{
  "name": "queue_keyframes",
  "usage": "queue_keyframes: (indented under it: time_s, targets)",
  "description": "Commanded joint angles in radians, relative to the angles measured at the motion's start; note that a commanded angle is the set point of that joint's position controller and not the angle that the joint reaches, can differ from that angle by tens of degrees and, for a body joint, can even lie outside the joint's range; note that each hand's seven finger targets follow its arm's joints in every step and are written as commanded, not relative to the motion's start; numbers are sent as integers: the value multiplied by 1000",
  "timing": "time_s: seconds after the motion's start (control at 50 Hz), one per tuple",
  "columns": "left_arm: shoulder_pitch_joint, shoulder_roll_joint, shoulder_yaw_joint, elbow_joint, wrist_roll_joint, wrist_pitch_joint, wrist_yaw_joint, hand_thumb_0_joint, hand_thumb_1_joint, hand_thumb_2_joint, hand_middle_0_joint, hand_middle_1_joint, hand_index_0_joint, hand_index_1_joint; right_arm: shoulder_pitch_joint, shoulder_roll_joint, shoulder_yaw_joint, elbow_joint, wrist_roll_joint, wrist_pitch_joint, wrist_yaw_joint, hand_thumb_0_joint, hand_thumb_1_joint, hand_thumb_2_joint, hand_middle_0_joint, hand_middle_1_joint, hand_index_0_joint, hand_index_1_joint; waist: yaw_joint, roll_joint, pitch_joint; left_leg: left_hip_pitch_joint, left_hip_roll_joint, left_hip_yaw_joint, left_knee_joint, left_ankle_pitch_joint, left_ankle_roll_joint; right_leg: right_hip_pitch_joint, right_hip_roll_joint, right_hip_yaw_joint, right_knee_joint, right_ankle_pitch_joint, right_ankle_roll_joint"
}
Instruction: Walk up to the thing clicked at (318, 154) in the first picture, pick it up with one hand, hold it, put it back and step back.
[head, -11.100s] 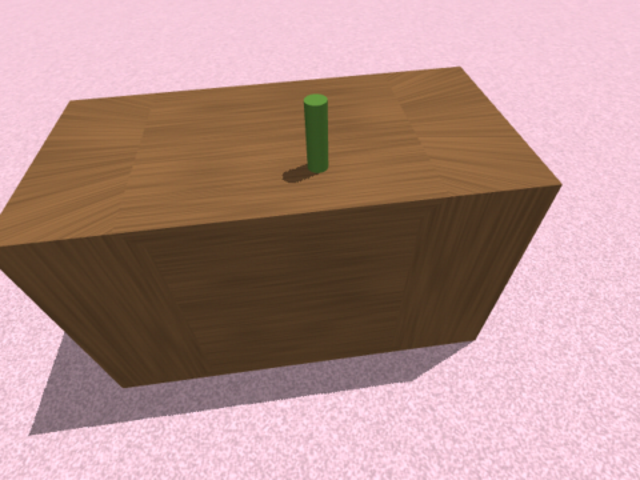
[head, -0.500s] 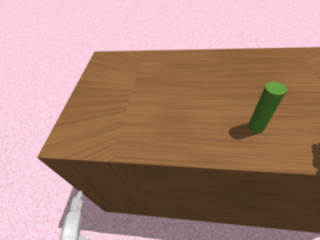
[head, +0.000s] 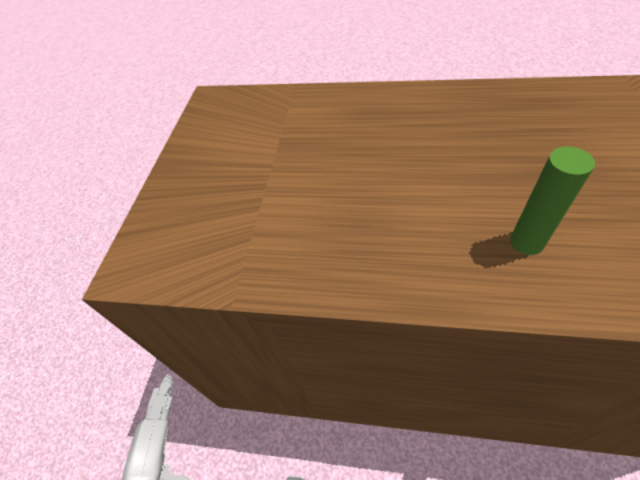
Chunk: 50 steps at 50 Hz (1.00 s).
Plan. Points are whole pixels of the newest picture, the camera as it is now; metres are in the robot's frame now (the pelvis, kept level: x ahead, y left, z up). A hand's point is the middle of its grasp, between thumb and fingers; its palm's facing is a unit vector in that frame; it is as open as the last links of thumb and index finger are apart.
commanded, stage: go down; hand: right
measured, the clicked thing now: (546, 206) +0.50 -0.22 +0.04
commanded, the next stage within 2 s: approach in 0.60 s
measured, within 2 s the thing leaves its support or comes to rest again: neither
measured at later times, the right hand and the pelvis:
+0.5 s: hand out of the picture +0.39 -0.40 +0.15, palm faces +0.20 +0.98 +0.01, open 17.2 cm; pelvis +0.01 +0.00 +0.00, yaw +0 degrees
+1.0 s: hand out of the picture +0.40 -0.36 +0.09, palm faces +0.15 +0.99 +0.01, open 17.0 cm; pelvis -0.01 +0.00 -0.01, yaw +0 degrees
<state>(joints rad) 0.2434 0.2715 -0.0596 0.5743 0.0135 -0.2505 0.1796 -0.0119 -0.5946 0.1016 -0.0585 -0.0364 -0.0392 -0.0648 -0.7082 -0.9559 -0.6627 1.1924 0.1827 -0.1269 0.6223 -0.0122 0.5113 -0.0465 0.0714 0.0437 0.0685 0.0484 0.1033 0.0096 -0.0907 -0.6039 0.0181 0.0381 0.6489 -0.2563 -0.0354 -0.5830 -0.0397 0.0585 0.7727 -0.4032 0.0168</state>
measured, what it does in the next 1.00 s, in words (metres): stands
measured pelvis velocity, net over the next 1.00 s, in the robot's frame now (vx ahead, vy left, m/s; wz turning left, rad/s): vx -0.01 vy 0.00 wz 0.00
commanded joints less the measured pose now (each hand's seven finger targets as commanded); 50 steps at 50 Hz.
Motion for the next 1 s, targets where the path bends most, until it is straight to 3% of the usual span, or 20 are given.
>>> queue_keyframes:
  time_s: [0.0, 0.04, 0.2, 0.24, 0.26, 0.32, 0.38, 0.44, 0.46, 0.48, 0.5, 0.58, 0.62, 0.68, 0.7, 0.74, 0.8, 0.84, 0.94, 0.98]
  targets:
    - [-41, 179, 69, -165, -6, -56, 20, 0, -611, 94, -52, -36, -28, -61, -320, -415, -46, -195, 32, -60, -5, 0, 496, -45, 71, 44, 67, 44, -24, -201, -321, 203, -24, 2, -37, 165, 55, 123, 28, -15, -108, 301, -10]
    - [-38, 162, 56, -175, -7, -58, 21, 0, -611, 96, -52, -35, -28, -61, -308, -404, -34, -179, 28, -59, -2, 0, 496, -50, 69, 46, 67, 46, -20, -193, -315, 223, -19, -6, -35, 161, 51, 95, 32, -23, -107, 267, -15]
    - [15, 198, 93, -209, -11, -51, 24, 0, -611, 102, -51, -37, -25, -64, -275, -422, -70, -227, 48, -68, 13, 0, 482, -47, 74, 44, 70, 44, -15, -209, -381, 188, -28, 6, -5, 239, 54, 187, 24, -9, -69, 466, -3]
    - [25, 164, 66, -160, -12, -47, 21, 0, -611, 101, -52, -39, -28, -65, -331, -440, -77, -331, 49, -74, 9, 0, 487, -52, 70, 46, 67, 45, -37, -254, -418, 202, -26, 1, 0, 239, 57, 192, 27, -12, -75, 456, -3]
    - [-26, 167, 60, -207, -12, -54, 23, 0, -611, 105, -50, -36, -24, -63, -277, -427, -74, -229, 48, -65, 8, 0, 505, -48, 70, 46, 68, 46, -23, -211, -336, 179, -27, 4, -9, 205, 55, 153, 25, -12, -79, 412, -6]
    - [6, 152, 55, -139, -9, -48, 18, 0, -611, 99, -52, -38, -27, -64, -264, -401, -58, -235, 42, -67, 11, 0, 468, -52, 73, 45, 69, 44, -28, -247, -335, 163, -28, 3, -2, 215, 58, 166, 22, -11, -68, 459, 0]
    - [-23, 176, 66, -192, -7, -53, 22, 0, -611, 96, -52, -38, -28, -63, -277, -395, -48, -241, 42, -63, 15, 0, 477, -52, 72, 45, 67, 45, -16, -221, -339, 172, -26, 0, -1, 203, 56, 148, 25, -16, -73, 399, -7]
    - [66, 190, 87, -164, -7, -47, 21, 0, -611, 97, -53, -38, -29, -64, -247, -410, -65, -245, 43, -64, 16, 0, 462, -57, 72, 46, 67, 45, -13, -241, -386, 177, -28, 6, 10, 244, 58, 200, 22, -10, -60, 496, 1]
    - [32, 178, 66, -225, -9, -51, 18, 0, -611, 96, -52, -39, -29, -63, -253, -392, -66, -255, 58, -67, 19, 0, 475, -53, 72, 45, 69, 45, -14, -210, -383, 177, -31, 8, 9, 250, 54, 199, 22, -9, -50, 507, -1]
    - [94, 193, 93, -173, -10, -45, 19, 0, -611, 98, -53, -39, -30, -63, -255, -424, -83, -272, 52, -66, 19, 0, 488, -63, 65, 49, 64, 49, -13, -230, -410, 191, -28, 4, 22, 287, 58, 204, 25, -10, -47, 544, 1]
    - [65, 181, 74, -204, -10, -46, 17, 0, -611, 100, -52, -38, -27, -64, -248, -430, -91, -266, 56, -66, 22, 0, 481, -56, 71, 47, 68, 47, -17, -225, -402, 187, -28, 4, 20, 292, 57, 200, 25, -10, -44, 559, 2]
    - [7, 153, 59, -206, -9, -52, 12, 0, -611, 94, -53, -39, -31, -62, -258, -378, -59, -248, 51, -67, 23, 0, 465, -56, 74, 46, 70, 46, -18, -200, -314, 154, -26, 2, 8, 202, 56, 130, 25, -14, -62, 405, -5]
    - [-8, 158, 57, -235, -10, -55, 10, 0, -609, 92, -53, -38, -31, -61, -262, -398, -73, -262, 51, -74, 22, 0, 478, -56, 72, 47, 68, 47, -23, -190, -327, 186, -22, 0, 7, 189, 54, 103, 30, -17, -69, 337, -13]
    - [20, 152, 45, -222, -7, -55, 17, 0, -611, 89, -52, -25, -21, -57, -245, -383, -57, -223, 43, -68, 26, 0, 561, -48, 56, 50, 62, 50, -21, -212, -332, 176, -26, 2, 15, 194, 56, 112, 28, -15, -68, 364, -6]
    - [0, 142, 27, -248, -8, -56, 14, 0, -595, 65, -57, -41, -37, -61, -258, -386, -59, -237, 48, -74, 27, 0, 481, -22, 87, 30, 75, 29, -23, -217, -340, 181, -23, -1, 14, 189, 55, 111, 31, -17, -60, 354, -10]
    - [33, 176, 69, -246, -6, -55, 20, 0, -603, 69, -60, -41, -38, -63, -294, -394, -64, -257, 46, -73, 18, 0, 415, -32, 84, 32, 73, 31, -12, -211, -376, 187, -23, -2, 20, 199, 54, 120, 31, -15, -58, 356, -10]
    - [53, 225, 128, -261, 0, -59, 20, 0, -594, 64, -60, -43, -41, -62, -274, -313, -15, -183, 46, -70, -2, 0, 419, -30, 83, 31, 74, 31, 20, -184, -280, 114, -28, 5, 16, 132, 53, 92, 26, -13, -67, 274, -10]
    - [69, 194, 109, -245, 3, -61, 7, 0, -594, 64, -60, -43, -42, -61, -271, -249, 25, -152, 36, -76, -17, 0, 414, -33, 83, 31, 75, 31, 28, -169, -253, 72, -31, 5, 27, 117, 53, 71, 25, -12, -58, 255, -10]
    - [49, 138, 67, -294, 8, -72, -18, 0, -600, 73, -63, -44, -42, -66, -305, -72, 121, -178, 43, -134, -41, 0, 422, -41, 80, 34, 76, 34, 52, -148, -310, 1, -32, 2, 84, 138, 45, 73, 20, -6, 4, 297, -9]
    - [53, 173, 101, -359, 11, -76, -18, 0, -603, 78, -63, -44, -39, -68, -356, -85, 98, -259, 54, -173, -61, 0, 420, -41, 81, 34, 76, 33, 61, -170, -438, 19, -27, -3, 103, 178, 42, 121, 23, -5, 33, 341, -8]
